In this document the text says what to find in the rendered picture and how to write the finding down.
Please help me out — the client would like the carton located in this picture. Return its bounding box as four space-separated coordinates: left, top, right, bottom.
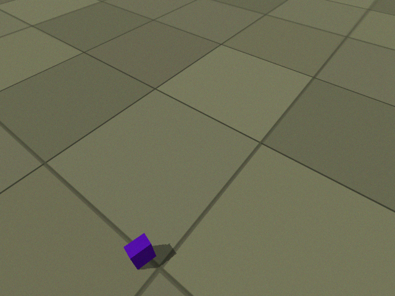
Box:
123 233 156 270

